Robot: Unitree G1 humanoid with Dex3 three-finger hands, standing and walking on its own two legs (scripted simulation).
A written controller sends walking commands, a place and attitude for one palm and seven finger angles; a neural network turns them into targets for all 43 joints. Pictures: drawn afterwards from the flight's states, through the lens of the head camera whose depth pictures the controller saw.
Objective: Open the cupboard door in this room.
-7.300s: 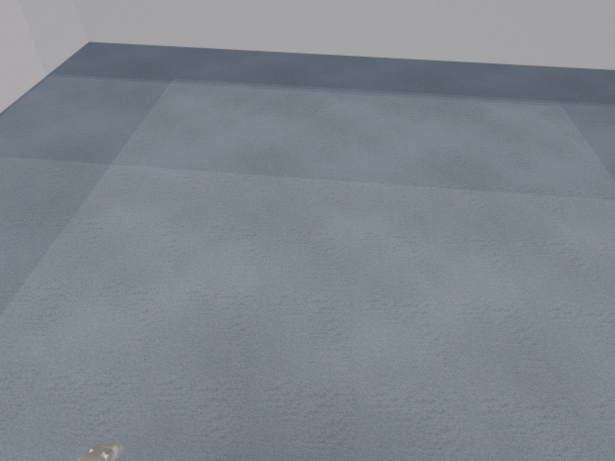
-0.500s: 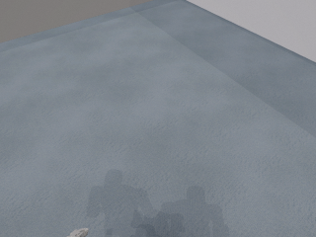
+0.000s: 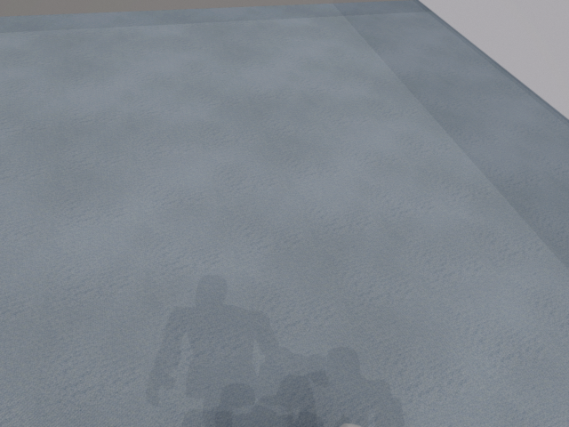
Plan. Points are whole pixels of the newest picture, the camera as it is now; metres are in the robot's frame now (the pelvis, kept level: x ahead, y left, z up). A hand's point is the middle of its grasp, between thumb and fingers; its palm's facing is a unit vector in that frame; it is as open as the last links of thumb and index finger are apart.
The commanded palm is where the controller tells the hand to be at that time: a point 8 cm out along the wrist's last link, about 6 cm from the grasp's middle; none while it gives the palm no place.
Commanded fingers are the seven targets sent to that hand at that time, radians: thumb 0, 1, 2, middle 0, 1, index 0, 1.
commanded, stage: turn or walk to find it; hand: left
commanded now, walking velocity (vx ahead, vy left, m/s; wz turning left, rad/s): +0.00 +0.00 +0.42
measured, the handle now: out of the picture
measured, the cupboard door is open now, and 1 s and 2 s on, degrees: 0 0 0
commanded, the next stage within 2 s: none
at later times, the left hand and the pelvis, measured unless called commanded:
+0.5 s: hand out of the picture +0.02 +0.17 -0.14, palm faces +0.22 -0.94 -0.27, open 7.4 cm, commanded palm none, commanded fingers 0.00 0.90 0.90 -0.20 -0.30 -0.20 -0.30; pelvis -0.03 -0.04 +0.01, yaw +12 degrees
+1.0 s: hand out of the picture -0.11 +0.22 -0.16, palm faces +0.45 -0.86 -0.25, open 7.4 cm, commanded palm none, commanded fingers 0.00 0.90 0.90 -0.20 -0.30 -0.20 -0.30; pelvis -0.06 +0.00 +0.01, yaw +25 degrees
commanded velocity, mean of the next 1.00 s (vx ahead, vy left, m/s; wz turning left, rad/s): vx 0.00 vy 0.00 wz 0.42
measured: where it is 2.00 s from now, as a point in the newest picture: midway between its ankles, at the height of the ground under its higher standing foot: outside the picture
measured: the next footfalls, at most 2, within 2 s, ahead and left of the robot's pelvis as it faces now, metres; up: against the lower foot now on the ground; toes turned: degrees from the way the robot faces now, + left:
right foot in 0.36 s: +0.03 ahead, -0.13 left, +0.00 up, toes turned +5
left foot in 0.78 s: -0.06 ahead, +0.12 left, +0.00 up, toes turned +26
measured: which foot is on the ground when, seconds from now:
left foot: down 0.00-0.38, up 0.40-0.76, down 0.78-1.00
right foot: up 0.00-0.34, down 0.36-0.78, up 0.80-1.00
